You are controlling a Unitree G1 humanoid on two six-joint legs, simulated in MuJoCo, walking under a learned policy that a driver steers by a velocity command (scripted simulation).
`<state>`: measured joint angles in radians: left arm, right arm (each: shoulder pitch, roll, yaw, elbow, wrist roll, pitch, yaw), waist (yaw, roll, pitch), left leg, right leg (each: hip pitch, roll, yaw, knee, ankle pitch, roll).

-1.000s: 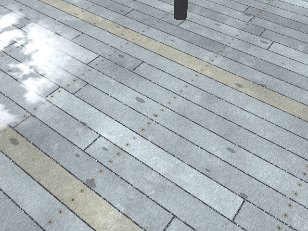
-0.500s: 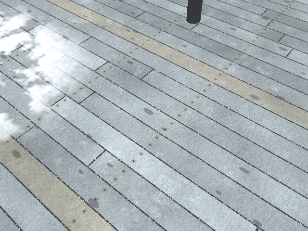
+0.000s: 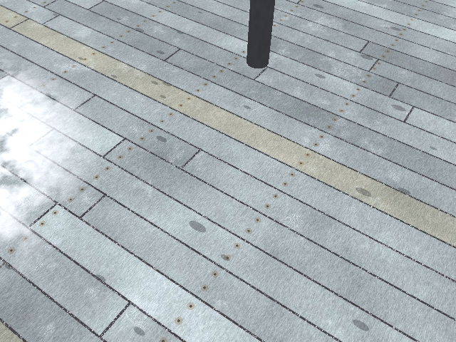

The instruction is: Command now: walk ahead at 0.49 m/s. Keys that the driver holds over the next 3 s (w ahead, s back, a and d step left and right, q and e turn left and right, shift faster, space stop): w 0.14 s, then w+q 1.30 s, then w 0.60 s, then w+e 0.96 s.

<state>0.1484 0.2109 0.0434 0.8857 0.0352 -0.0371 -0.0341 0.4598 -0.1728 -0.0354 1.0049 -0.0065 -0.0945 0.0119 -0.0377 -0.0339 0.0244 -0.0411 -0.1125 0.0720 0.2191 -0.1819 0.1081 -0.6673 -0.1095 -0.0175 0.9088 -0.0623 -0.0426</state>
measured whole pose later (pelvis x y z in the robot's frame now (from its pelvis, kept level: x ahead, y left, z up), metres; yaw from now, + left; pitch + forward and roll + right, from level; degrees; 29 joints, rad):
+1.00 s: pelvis +0.52 +0.06 -0.01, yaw +26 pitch +0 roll +0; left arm 0.18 0.23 0.05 0.84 0.04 -0.06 -0.01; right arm 0.29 -0.25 -0.08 0.93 0.00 -0.04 0.01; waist -0.01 -0.02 0.07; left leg -0.20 -0.14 0.03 0.39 -0.18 0.14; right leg -0.53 -0.12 0.02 1.14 -0.30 0.02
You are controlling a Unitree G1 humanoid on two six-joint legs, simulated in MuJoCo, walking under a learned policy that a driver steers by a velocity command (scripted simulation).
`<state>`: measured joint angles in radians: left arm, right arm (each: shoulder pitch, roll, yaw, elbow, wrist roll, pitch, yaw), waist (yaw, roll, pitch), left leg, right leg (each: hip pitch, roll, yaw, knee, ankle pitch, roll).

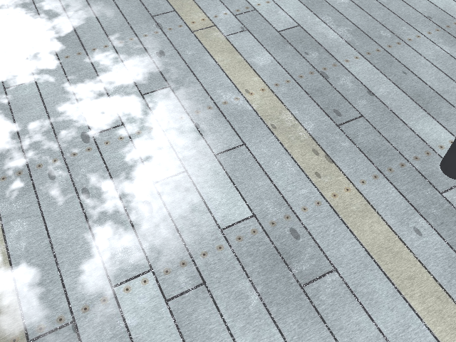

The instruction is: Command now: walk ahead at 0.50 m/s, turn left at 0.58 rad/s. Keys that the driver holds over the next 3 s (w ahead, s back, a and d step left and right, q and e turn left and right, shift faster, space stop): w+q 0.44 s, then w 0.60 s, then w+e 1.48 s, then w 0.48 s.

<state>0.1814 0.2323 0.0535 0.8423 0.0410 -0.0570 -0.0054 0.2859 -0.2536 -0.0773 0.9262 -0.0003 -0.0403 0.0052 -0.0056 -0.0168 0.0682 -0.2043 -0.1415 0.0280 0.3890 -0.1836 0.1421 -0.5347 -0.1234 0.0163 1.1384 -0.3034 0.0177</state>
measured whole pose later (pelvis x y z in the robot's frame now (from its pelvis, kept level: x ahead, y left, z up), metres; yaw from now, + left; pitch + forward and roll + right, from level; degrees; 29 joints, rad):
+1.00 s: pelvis +0.50 +0.08 +0.00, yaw +22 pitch +1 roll -1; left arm 0.35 0.24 0.04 0.91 0.02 -0.05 -0.02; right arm 0.19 -0.23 -0.03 0.83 -0.02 -0.07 0.01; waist 0.03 -0.02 0.03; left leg -0.29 -0.03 0.08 0.45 -0.17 0.08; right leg -0.36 -0.05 -0.04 1.08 -0.37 -0.06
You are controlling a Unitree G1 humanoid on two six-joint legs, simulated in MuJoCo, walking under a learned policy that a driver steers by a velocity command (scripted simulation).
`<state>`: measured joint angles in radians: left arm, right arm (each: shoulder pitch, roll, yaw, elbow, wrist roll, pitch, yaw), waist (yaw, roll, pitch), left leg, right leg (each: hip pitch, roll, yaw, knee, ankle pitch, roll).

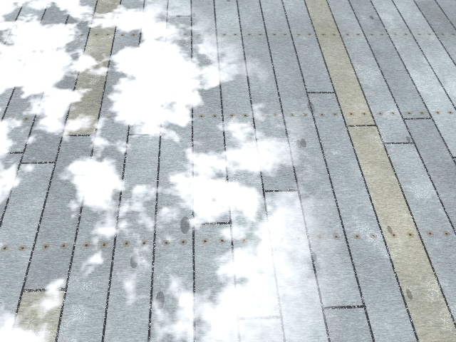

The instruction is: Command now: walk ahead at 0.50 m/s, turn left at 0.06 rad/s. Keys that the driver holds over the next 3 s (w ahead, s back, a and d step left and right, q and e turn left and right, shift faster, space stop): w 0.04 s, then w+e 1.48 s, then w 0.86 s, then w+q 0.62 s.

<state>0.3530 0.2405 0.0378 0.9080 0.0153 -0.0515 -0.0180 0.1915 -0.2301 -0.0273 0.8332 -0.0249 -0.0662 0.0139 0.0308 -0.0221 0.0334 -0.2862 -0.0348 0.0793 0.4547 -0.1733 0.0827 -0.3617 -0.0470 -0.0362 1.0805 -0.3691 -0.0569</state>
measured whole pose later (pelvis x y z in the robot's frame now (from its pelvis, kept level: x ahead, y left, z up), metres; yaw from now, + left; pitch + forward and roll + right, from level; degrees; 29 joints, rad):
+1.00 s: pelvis +0.53 -0.09 -0.01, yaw -30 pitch +2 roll +0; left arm 0.40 0.31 0.08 0.85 0.00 -0.04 0.00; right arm 0.06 -0.26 -0.01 0.70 -0.05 -0.08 0.00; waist 0.08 -0.02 0.04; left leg -0.44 -0.01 0.02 0.56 -0.15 0.02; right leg -0.19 0.13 0.16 0.89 -0.47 -0.08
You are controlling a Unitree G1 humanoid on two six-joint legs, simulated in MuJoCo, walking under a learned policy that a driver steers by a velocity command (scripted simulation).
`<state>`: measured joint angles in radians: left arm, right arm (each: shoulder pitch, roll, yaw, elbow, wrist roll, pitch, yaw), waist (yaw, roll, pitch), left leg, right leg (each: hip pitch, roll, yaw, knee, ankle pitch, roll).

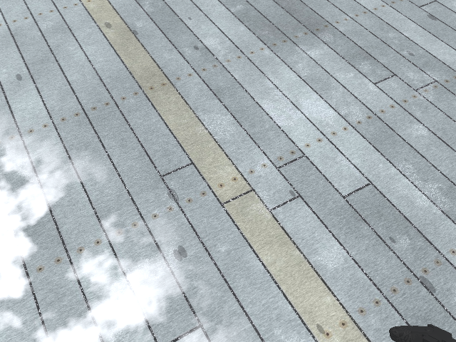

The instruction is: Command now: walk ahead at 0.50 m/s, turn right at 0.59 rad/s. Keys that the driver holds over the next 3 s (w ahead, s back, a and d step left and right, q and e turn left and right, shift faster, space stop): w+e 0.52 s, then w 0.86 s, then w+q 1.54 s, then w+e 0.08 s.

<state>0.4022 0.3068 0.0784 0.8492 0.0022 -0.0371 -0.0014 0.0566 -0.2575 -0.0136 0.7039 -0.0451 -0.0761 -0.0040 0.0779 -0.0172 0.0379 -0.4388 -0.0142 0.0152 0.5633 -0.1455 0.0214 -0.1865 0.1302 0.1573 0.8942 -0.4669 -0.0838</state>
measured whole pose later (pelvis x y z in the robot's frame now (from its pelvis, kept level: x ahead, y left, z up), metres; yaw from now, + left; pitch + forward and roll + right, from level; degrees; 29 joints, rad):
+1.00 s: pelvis +0.52 -0.14 +0.00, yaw -25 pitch +1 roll -1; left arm 0.46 0.26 0.04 0.92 0.02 -0.07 0.01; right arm 0.07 -0.24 -0.02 0.72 -0.03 -0.04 0.03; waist 0.07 0.01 0.04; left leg -0.51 0.01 0.07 0.55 -0.11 0.07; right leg 0.15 0.10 0.07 0.25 -0.40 -0.09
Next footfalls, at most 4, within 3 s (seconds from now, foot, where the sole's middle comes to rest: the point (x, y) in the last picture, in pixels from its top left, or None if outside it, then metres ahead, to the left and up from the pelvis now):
0.46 right None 0.35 -0.16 -0.76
1.02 left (295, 261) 0.72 -0.13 -0.76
1.54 right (383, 223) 0.89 -0.43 -0.76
2.08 left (338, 151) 1.20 -0.30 -0.76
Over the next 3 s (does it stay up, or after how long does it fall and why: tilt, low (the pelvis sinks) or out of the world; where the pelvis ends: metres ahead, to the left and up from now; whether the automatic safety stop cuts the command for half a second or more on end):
stays up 1.52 -0.33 0.02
